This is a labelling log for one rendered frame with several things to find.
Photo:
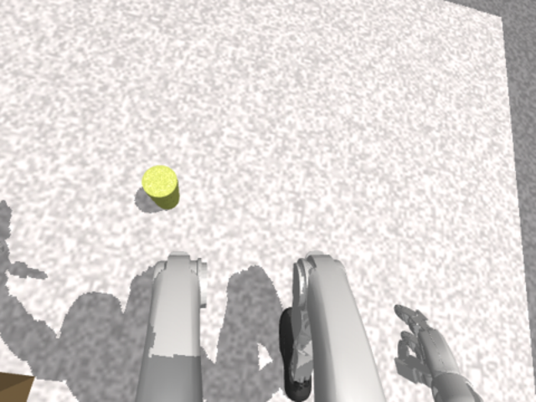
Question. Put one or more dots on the right robot foot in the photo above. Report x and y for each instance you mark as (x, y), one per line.
(297, 392)

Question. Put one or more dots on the right robot hand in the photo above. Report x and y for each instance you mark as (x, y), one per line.
(433, 355)

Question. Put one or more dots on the right robot arm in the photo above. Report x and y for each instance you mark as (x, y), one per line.
(453, 388)

